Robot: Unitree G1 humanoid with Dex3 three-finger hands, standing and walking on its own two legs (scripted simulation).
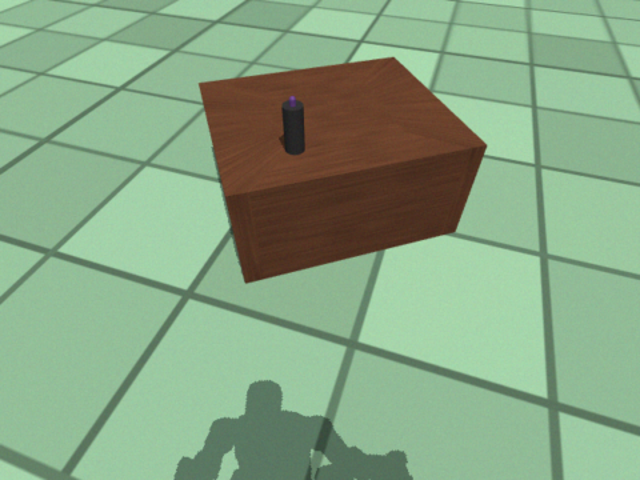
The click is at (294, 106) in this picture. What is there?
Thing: necked bottle
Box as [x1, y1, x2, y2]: [282, 96, 304, 154]
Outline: 290,96 289,99 282,104 285,150 290,154 298,154 304,150 303,105 293,96
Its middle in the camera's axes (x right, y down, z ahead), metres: -0.10 -0.39 +1.31
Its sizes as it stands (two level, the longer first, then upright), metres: 0.070 0.070 0.198
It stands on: a support 0.45 m high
